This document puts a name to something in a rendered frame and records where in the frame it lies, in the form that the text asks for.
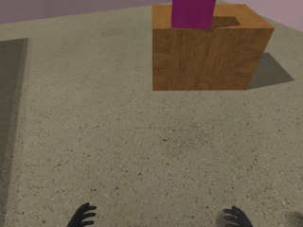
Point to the pedestal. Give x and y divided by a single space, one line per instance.
223 57

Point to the left robot hand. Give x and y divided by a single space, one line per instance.
79 216

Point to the carton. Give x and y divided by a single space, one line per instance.
192 13

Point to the right robot hand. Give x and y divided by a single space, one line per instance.
240 219

